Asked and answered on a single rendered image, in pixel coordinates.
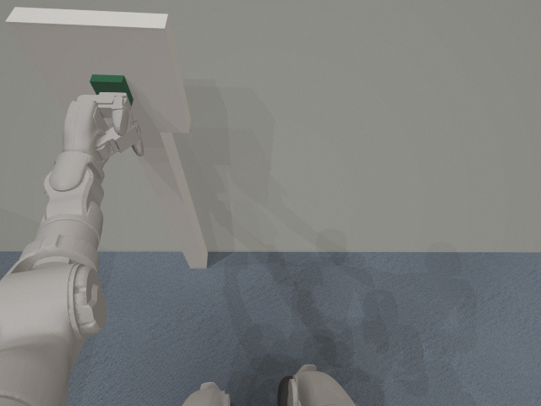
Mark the robot left thigh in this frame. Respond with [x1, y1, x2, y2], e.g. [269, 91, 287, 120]
[182, 388, 231, 406]

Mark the panel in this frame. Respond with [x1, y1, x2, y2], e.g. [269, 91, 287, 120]
[5, 7, 208, 269]

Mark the robot left upper arm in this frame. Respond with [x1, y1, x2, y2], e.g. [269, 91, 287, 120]
[0, 263, 107, 406]

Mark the robot thigh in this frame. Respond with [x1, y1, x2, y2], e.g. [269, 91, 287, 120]
[182, 388, 231, 406]
[288, 371, 356, 406]

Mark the robot right thigh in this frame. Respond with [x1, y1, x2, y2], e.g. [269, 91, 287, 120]
[288, 371, 356, 406]

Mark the button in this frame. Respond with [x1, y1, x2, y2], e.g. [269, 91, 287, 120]
[90, 74, 134, 106]

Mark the left robot forearm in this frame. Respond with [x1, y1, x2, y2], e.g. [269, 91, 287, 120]
[0, 151, 105, 282]

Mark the robot left hand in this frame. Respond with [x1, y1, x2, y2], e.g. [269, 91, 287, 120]
[63, 92, 144, 168]

